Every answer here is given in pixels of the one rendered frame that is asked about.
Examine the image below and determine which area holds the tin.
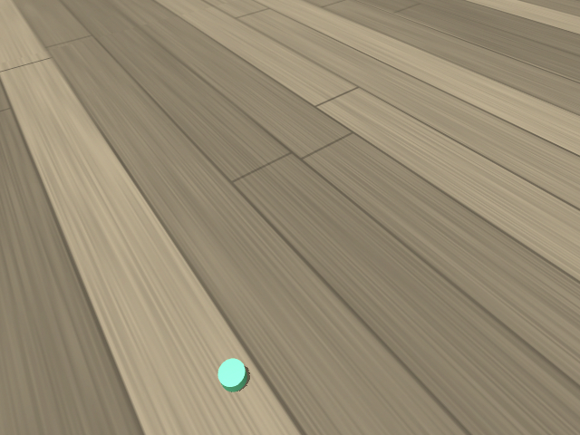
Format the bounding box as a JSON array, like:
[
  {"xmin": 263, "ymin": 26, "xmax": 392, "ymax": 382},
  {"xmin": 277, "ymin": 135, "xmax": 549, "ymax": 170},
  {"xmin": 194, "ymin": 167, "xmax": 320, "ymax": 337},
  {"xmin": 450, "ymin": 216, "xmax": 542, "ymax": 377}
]
[{"xmin": 217, "ymin": 359, "xmax": 247, "ymax": 392}]

